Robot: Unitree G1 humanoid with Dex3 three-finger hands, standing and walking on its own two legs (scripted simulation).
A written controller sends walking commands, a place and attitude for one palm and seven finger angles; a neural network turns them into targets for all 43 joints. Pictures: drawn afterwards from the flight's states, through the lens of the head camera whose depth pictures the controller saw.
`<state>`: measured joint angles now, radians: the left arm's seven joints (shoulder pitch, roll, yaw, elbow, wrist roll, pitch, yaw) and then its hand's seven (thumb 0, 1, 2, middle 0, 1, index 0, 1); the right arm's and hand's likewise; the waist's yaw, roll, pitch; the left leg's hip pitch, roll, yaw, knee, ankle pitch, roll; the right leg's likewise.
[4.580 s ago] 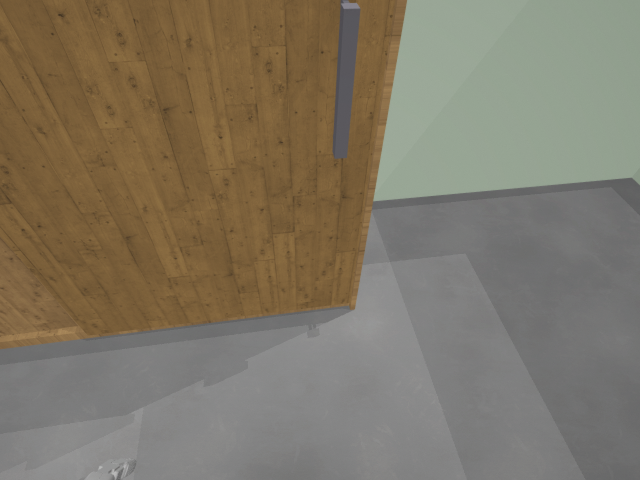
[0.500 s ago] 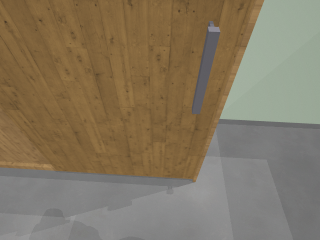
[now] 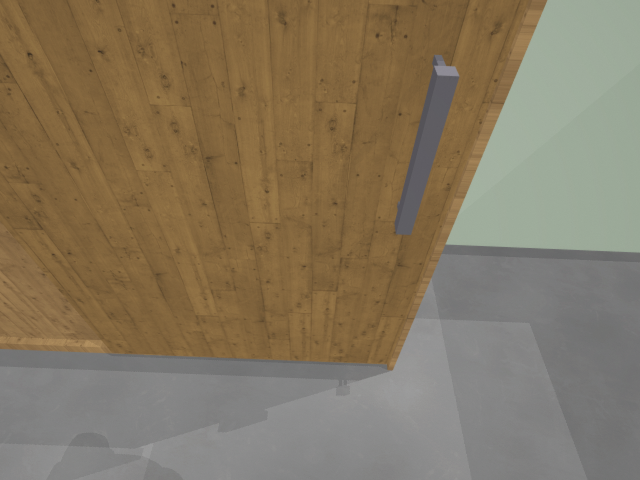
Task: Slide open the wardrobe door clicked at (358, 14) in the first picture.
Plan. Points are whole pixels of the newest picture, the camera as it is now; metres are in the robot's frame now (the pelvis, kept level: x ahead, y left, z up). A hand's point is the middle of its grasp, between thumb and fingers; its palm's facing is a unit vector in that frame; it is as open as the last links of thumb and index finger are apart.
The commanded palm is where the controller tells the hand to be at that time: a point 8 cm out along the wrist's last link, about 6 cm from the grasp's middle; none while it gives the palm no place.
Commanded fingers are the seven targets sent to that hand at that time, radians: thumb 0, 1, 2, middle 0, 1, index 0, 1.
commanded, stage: come to a stop and stand still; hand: right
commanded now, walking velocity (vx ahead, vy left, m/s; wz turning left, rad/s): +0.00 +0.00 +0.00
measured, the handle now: (418, 155) +0.56 -0.11 +0.12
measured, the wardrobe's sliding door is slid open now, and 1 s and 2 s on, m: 0.00 0.00 0.00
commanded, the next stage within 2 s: look again from close up in 0.24 s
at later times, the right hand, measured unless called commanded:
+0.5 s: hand out of the picture +0.00 -0.19 -0.18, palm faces +0.00 +0.98 -0.20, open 7.4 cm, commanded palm none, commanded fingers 0.00 -0.90 -0.90 0.20 0.30 0.20 0.30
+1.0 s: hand out of the picture +0.03 -0.24 -0.18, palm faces -0.02 +0.97 -0.22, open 7.4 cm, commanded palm none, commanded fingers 0.00 -0.90 -0.90 0.20 0.30 0.20 0.30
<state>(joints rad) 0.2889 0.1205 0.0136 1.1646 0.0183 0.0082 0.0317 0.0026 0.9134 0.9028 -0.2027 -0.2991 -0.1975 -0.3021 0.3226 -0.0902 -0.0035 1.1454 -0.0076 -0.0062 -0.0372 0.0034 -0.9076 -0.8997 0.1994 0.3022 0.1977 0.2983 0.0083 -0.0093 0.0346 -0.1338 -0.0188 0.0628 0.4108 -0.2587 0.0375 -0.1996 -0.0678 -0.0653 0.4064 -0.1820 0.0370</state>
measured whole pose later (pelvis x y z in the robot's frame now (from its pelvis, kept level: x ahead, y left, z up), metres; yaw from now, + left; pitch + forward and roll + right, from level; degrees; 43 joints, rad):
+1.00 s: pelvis +0.01 -0.05 -0.01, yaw +1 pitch -1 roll +0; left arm 0.25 0.18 -0.01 1.08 0.02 -0.02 0.01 0.01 0.91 0.90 -0.20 -0.30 -0.20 -0.30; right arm 0.26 -0.19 0.01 1.07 -0.02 0.00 -0.03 0.00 -0.90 -0.90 0.20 0.30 0.20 0.30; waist 0.00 0.01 0.04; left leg -0.17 0.05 0.02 0.49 -0.30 -0.03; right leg -0.22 0.02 -0.08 0.48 -0.25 -0.04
